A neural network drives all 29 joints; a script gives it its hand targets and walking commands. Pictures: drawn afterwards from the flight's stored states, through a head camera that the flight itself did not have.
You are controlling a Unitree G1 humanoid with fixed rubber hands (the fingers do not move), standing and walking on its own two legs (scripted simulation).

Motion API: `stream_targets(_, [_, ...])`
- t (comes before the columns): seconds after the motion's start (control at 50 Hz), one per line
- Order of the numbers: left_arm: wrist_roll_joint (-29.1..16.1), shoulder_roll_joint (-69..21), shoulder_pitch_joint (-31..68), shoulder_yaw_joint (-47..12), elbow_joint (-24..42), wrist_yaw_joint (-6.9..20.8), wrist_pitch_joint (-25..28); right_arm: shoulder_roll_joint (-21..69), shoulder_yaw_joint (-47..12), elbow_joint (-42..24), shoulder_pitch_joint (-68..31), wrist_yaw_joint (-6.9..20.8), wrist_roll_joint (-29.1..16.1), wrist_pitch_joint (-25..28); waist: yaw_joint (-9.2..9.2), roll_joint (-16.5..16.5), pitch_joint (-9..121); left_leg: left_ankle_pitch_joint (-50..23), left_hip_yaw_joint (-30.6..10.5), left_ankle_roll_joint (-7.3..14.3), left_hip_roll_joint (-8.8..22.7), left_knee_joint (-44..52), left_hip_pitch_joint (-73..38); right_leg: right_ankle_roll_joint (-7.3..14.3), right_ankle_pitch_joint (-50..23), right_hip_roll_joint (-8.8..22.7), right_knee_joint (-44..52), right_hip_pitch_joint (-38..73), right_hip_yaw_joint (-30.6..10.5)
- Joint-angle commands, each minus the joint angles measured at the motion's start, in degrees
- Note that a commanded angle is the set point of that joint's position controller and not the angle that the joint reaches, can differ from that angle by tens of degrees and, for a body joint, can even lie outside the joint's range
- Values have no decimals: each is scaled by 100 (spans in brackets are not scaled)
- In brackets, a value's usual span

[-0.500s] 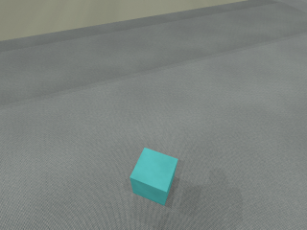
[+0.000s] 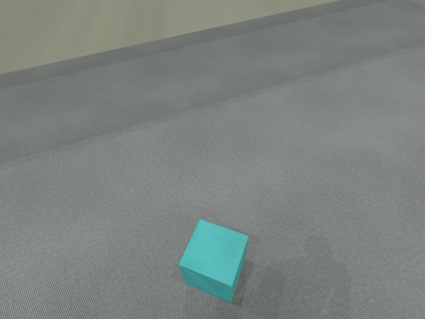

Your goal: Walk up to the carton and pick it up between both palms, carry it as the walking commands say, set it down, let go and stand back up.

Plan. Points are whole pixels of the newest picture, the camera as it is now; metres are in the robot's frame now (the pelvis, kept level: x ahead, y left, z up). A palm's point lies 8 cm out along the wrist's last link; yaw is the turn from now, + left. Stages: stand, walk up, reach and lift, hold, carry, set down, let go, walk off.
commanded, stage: walk up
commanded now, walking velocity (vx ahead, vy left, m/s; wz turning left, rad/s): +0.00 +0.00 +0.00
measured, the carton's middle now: (215, 261) +0.47 +0.08 -0.62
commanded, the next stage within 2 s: none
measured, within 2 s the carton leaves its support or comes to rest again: neither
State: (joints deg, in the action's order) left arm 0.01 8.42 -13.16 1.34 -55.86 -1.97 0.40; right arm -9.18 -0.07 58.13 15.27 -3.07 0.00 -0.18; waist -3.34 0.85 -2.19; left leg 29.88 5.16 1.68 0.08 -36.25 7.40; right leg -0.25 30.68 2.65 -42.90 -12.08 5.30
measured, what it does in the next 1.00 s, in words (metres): walks ahead: left foot, then left foot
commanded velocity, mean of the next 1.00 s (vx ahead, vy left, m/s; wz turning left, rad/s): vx -0.09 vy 0.02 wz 0.01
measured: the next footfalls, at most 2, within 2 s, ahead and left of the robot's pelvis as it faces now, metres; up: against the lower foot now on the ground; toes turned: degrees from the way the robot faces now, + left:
left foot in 0.30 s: +0.00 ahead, +0.11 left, +0.00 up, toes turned +5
left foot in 0.76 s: +0.22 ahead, +0.11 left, +0.00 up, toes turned +3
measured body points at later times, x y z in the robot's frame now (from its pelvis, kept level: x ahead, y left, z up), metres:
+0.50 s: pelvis +0.11 -0.02 -0.02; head +0.13 -0.03 +0.43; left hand +0.12 +0.22 -0.16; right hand +0.13 -0.24 -0.18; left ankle -0.04 +0.10 -0.71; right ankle -0.02 -0.10 -0.70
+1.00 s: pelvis +0.29 -0.05 -0.02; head +0.37 -0.11 +0.42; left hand +0.38 +0.20 -0.14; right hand +0.33 -0.27 -0.20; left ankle +0.19 +0.10 -0.70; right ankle +0.28 -0.14 -0.71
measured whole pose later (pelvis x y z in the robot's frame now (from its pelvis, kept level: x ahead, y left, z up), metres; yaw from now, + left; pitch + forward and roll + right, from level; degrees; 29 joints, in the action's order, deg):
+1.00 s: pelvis +0.29 -0.05 -0.02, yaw -3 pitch +3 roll +3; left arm 0.0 8.9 -7.3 0.8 -54.9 -2.3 1.4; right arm -12.6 -0.1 53.7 12.9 -2.5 0.0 -0.5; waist -2.6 4.4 -7.5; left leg 30.7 5.9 -0.1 2.4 -46.5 13.8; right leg -0.5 29.3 2.1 -54.0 -27.6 0.4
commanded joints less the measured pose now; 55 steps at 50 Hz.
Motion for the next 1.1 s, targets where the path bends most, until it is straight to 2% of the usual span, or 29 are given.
stream_targets(0.0, [-21, 297, 295, -38, 320, -10, 59, -640, 219, 159, 949, -99, 157, 76, 622, 1100, 44, -8969, -1091, 580, 1495, 1163, -1330, 35, -28, -12, 59, -1423, -41])
stream_targets(0.04, [-17, 287, -465, -107, 43, -38, 117, -782, 278, -24, 177, -86, 136, 74, 180, 831, 362, -9309, -683, 376, 1257, 341, -973, 32, -1342, -125, 1243, -404, 146])
stream_targets(0.06, [29, 481, -1125, -120, -177, -50, 155, -845, 334, -247, -265, -66, 93, 70, -53, 244, 643, -7705, -218, 173, 878, -417, -329, 129, -4702, 255, 1675, 632, -159])
stream_targets(0.1, [101, 1146, -1773, 40, -485, -87, 248, -362, 250, -377, -348, -4, -80, 39, -381, -1872, 556, -84, -6, -288, -151, -2299, 2149, 1301, -11293, 2062, 1526, 2710, -1994])
stream_targets(0.14, [97, 1018, -1517, 13, -460, -138, 258, -325, 239, -499, -526, 18, -78, -1, -198, -1254, -18, 383, -263, -193, 63, -1896, 2176, 1101, -10529, 2038, 1809, 2263, -1767])
stream_targets(0.22, [113, 786, -999, 2, -372, -176, 220, -189, 220, -417, -313, 125, -115, -45, 123, -1601, -626, 191, -78, -123, -39, -597, 1381, 730, -9504, 1428, 1828, 1153, -1292])
stream_targets(0.26, [56, 888, -393, 55, -107, -162, 229, -297, 298, -264, 558, 110, -32, -45, 702, -1358, -609, -949, 215, -172, -184, 623, 137, 559, -9258, 1086, 1009, 215, -869])
stream_targets(0.28, [16, 810, -442, 87, -5, -151, 237, -622, 420, -78, 1018, 70, 47, -20, 794, -559, -250, -4180, 76, -63, 191, 774, -650, 323, -7958, 816, 247, -173, -476])
stream_targets(0.32, [-105, 557, -320, 98, 215, -126, 200, -1264, 565, 23, 1561, 63, 139, 137, 926, 1612, 404, -11329, -1730, 1200, 2232, 542, -2183, -161, -65, -438, -2520, -1904, 36])
stream_targets(0.36, [-78, 430, 93, 63, 347, -75, 88, -881, 337, 48, 1417, 46, 121, 138, 768, 894, 124, -9892, -1591, 1026, 2069, 1096, -1432, 28, 587, -136, -1946, -1721, -325])
stream_targets(0.42, [7, 357, -6, -143, 415, 27, 169, -830, 265, 114, 776, -18, 162, 126, 512, 1569, -417, -9595, -973, 400, 1447, 963, -753, -30, 587, -187, -154, -1529, 46])
stream_targets(0.46, [129, 676, -898, -71, 281, -5, 230, -1234, 438, -245, -84, -21, 76, 77, -33, 1076, -246, -10268, -409, 90, 1301, -734, -6, -185, -1995, -233, 862, -501, 268])
stream_targets(0.48, [103, 847, -2039, -68, -47, -50, 293, -1113, 418, -491, -522, -17, 51, 91, -566, -74, 351, -7600, 66, -201, 773, -2521, 1146, 242, -6667, 714, 1750, 1331, -446])
stream_targets(0.5, [112, 1344, -2338, 54, -350, -83, 308, -556, 236, -757, -756, 31, -110, 95, -655, -2046, 364, -57, 216, -535, -302, -3781, 2928, 1051, -11671, 2024, 1437, 2849, -2048])
stream_targets(0.56, [149, 1476, -2250, 102, -297, -180, 324, -666, 384, -1015, -1516, 105, -81, 36, -589, -1475, -568, 961, 114, -436, -163, -4465, 4141, 948, -13165, 2202, 1406, 2853, -2142])
stream_targets(0.58, [177, 1235, -2395, 45, -437, -231, 328, -588, 333, -996, -1802, 147, -48, 29, -627, -1100, -822, 859, 111, -439, -11, -3834, 4468, 727, -12038, 1952, 1487, 2832, -2075])
stream_targets(0.64, [258, 1114, -2260, -11, -473, -258, 283, -563, 352, -1087, -1897, 240, -53, -49, -536, -1786, -1337, 838, 351, -439, -185, -3250, 4228, 194, -11723, 1412, 1400, 2062, -1678])
stream_targets(0.7, [219, 1333, -1065, 115, 68, -211, 347, -790, 517, -735, -301, 239, -64, -82, 434, -2033, -985, 305, 783, -448, -795, -940, 1391, -80, -13400, 973, 259, 567, -938])
stream_targets(0.72, [178, 1484, -915, 233, 126, -163, 316, -1019, 607, -480, 385, 214, -3, -56, 810, -1531, -797, -641, 512, -274, -457, -217, 165, -10, -12363, 967, -817, -342, -897])
stream_targets(0.74, [43, 1476, -679, 295, 507, -99, 311, -1476, 804, -138, 1689, 149, 32, -60, 1486, -44, -84, -6719, -943, 579, 998, -91, -1831, -346, -8644, 467, -3304, -2126, -591])
stream_targets(0.76, [-91, 1182, -559, 353, 677, -93, 324, -2027, 922, -150, 2119, 69, 123, 36, 1456, 1631, 1137, -12128, -3163, 1945, 3030, -405, -3526, -722, -361, -715, -5483, -3433, -247])
stream_targets(0.78, [-41, 1105, 69, 305, 897, -142, 267, -1927, 792, -270, 2146, 73, 78, 114, 1592, 1999, 1375, -12627, -3703, 2128, 3173, -16, -4281, -616, 1320, -720, -5664, -4105, -702])
stream_targets(0.84, [73, 867, 988, 154, 1144, 38, 297, -1346, 631, -266, 1560, -59, 139, 80, 1343, 1029, 490, -8959, -2904, 1245, 2303, 466, -2198, 0, 1213, 21, -3758, -3657, -916])
stream_targets(0.92, [72, 584, -147, -43, 803, 87, 140, -1173, 526, -582, -355, -108, 125, -26, 270, 838, 169, -7671, -1401, 341, 1597, 44, -41, -23, 357, 89, 301, -1069, -543])
stream_targets(0.94, [119, 624, -963, -48, 444, 61, 172, -1189, 523, -753, -736, -94, 98, -31, -193, 370, 509, -7310, -922, 148, 1285, -923, 366, -79, -1072, -87, 1599, 85, -165])
stream_targets(0.96, [126, 1098, -1840, 64, 171, -5, 187, -1085, 505, -997, -855, -61, 8, 53, -673, -1005, 914, -3654, -549, -231, 537, -2901, 1962, 370, -5717, 983, 2114, 1982, -1095])
stream_targets(0.98, [72, 1672, -1847, 183, 112, -61, 188, -538, 363, -1078, -306, -27, -12, 35, -477, -2468, 1414, 575, -129, -540, -99, -4013, 2945, 907, -9814, 2595, 1593, 2929, -2308])
stream_targets(1.02, [31, 1439, -1585, 74, -59, -34, 174, -697, 448, -938, -425, 59, 14, -107, -119, -1684, 1020, 288, -709, -364, -33, -4040, 2391, 980, -10754, 2262, 1416, 2087, -1829])
stream_targets(1.08, [60, 1235, -1309, 183, 94, -210, 189, -748, 478, -833, -644, 161, 73, -174, -272, -1448, 488, -38, -264, -405, 38, -4942, 3966, 640, -9359, 2112, 1238, 3105, -1257])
